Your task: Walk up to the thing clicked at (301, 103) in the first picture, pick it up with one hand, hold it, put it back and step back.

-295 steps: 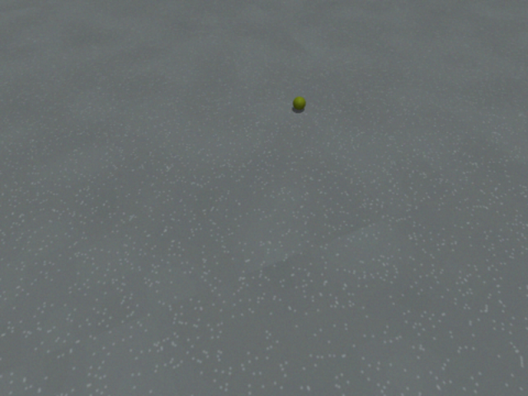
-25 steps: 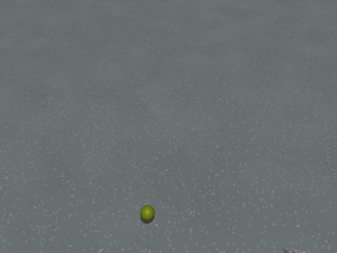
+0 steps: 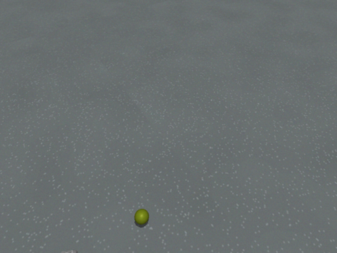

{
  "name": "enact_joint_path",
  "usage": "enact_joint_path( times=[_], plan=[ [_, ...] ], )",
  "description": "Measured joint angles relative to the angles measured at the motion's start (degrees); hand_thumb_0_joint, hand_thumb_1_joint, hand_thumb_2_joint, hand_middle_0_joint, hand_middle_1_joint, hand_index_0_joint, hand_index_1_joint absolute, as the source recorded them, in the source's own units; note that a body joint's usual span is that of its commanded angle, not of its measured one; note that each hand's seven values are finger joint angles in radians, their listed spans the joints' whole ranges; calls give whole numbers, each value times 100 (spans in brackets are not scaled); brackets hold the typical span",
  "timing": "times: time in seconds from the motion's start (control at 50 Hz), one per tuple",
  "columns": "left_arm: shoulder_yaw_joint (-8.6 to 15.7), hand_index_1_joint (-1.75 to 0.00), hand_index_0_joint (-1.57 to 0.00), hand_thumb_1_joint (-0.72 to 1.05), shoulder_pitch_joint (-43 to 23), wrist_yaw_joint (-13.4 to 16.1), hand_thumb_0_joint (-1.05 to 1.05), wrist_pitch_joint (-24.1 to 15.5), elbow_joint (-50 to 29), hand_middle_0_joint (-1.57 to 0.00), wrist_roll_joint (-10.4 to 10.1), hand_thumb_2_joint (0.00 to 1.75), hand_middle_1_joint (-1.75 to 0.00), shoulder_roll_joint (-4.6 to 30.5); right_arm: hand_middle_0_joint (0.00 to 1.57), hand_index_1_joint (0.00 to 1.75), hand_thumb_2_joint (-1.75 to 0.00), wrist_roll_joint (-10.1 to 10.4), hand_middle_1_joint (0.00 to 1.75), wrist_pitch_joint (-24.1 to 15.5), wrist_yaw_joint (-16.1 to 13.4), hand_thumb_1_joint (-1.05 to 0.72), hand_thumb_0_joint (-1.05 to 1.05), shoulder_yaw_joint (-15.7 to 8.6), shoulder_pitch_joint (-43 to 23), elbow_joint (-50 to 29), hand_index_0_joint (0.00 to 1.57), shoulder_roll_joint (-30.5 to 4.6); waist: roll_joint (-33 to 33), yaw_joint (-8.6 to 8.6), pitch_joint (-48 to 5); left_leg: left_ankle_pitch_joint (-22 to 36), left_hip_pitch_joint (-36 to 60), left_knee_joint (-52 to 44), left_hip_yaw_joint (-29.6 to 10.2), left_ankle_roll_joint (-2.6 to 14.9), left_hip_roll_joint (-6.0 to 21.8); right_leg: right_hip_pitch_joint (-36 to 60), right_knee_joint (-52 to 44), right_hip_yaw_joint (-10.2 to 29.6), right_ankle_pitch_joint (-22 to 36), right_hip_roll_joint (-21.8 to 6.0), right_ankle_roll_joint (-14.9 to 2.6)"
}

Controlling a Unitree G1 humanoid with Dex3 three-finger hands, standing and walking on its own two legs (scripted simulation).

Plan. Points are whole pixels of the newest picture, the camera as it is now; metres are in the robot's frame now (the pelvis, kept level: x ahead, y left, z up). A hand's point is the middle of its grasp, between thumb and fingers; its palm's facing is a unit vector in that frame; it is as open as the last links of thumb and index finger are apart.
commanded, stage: walk up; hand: left
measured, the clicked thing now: (141, 216) +0.40 +0.18 -0.74
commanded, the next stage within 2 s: stand in 0.24 s
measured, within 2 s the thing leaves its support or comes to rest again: neither
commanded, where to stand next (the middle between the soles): +0.03 -0.03 m, yaw -2 degrees
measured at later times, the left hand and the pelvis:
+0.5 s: hand out of the picture +0.08 +0.25 -0.16, palm faces -0.02 -0.95 -0.32, open 7.4 cm; pelvis +0.02 +0.00 +0.00, yaw +0 degrees
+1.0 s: hand out of the picture +0.11 +0.25 -0.16, palm faces -0.03 -0.94 -0.33, open 7.4 cm; pelvis +0.03 +0.00 +0.00, yaw +0 degrees
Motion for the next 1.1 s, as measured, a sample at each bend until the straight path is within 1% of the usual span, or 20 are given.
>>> enact_joint_path(
  times=[0.24,0.3,0.54,0.86,1.1],
  plan=[
    [27,-30,-20,91,143,12,1,10,76,-20,18,90,-30,9,20,30,-90,16,30,23,10,-90,1,3,-74,-39,20,29,58,69,28,-27,15,5,-46,-5,-5,60,-52,-46,-16,0,3],
    [1,-30,-20,91,197,17,1,9,70,-20,52,90,-30,7,20,30,-90,-22,30,32,5,-90,1,9,-74,-53,20,35,42,84,-17,-40,35,-11,-35,-7,-11,63,-40,-35,-39,-7,4],
    [-58,-30,-20,91,321,37,1,-37,4,-20,78,90,-30,-31,20,30,-90,-32,30,34,2,-90,1,-4,1,-70,20,0,31,71,-106,-162,100,12,-23,-9,-19,130,-29,-23,-154,-17,11],
    [-38,-30,-20,91,193,55,1,-22,-102,-20,70,90,-30,1,20,30,-90,-24,30,31,-36,-90,1,15,2,-112,20,-5,29,34,-97,-205,273,-82,11,-22,-11,292,-130,9,-180,-9,8],
    [-40,-30,-20,90,221,60,1,-18,-118,-20,60,90,-30,-6,20,30,-90,-21,30,30,-42,-90,1,17,33,-123,20,-13,28,43,-55,-216,331,-111,12,-29,0,361,-187,10,-175,4,2]
  ],
)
